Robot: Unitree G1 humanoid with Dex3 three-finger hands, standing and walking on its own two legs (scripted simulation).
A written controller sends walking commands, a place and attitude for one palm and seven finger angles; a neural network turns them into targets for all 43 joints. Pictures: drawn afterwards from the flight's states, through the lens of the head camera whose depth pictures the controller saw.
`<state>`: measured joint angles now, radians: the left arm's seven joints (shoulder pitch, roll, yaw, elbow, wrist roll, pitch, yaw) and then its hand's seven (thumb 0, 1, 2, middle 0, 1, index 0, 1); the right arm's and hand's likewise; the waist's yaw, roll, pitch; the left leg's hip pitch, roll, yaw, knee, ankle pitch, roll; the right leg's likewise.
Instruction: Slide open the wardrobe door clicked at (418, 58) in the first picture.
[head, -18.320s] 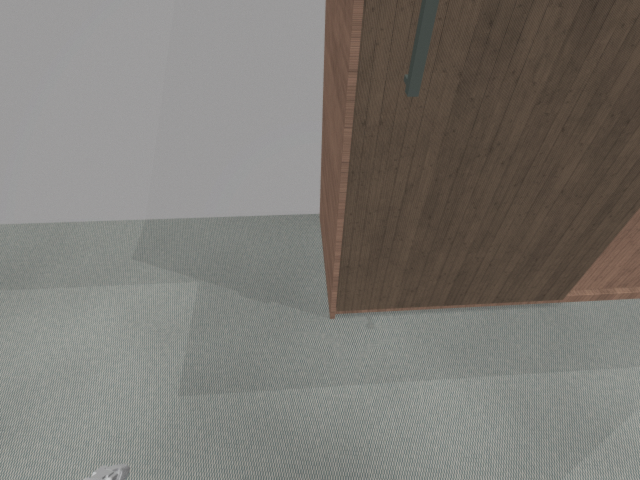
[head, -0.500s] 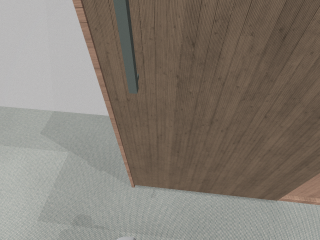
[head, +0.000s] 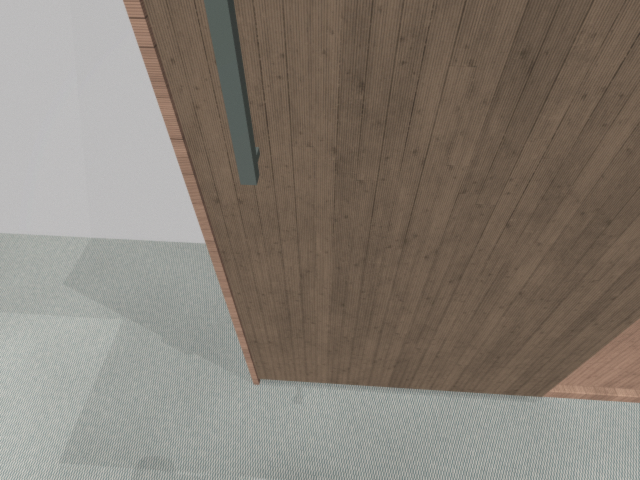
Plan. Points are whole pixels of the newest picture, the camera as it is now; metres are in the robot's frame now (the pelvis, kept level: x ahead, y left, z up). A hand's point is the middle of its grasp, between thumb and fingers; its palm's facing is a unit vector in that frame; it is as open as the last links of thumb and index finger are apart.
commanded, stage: come to a stop and stand still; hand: left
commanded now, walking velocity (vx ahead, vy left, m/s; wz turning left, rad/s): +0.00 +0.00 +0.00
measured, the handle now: (238, 81) +0.48 +0.13 +0.26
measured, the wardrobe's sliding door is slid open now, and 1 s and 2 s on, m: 0.00 0.00 0.00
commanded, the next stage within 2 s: look again from close up in 1.08 s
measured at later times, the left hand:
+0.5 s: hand out of the picture +0.03 +0.21 -0.17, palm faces +0.02 -0.97 -0.24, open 7.4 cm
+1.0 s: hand out of the picture -0.05 +0.25 -0.16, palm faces +0.04 -0.96 -0.27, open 7.4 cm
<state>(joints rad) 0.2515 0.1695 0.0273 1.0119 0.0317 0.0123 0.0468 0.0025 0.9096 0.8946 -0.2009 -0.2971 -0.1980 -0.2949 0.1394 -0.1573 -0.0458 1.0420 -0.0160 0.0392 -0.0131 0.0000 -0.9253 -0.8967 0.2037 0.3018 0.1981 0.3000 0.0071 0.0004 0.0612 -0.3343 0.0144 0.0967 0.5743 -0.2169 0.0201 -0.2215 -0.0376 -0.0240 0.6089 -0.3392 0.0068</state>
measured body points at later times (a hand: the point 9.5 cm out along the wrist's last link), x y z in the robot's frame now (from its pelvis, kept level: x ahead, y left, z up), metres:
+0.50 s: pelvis +0.00 +0.02 +0.00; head -0.02 +0.02 +0.45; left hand +0.02 +0.26 -0.15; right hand +0.00 -0.23 -0.15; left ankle +0.06 +0.11 -0.73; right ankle -0.01 -0.12 -0.73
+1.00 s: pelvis -0.03 +0.03 +0.01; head -0.06 +0.05 +0.46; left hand -0.05 +0.30 -0.14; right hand +0.03 -0.23 -0.12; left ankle +0.06 +0.11 -0.73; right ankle -0.01 -0.12 -0.73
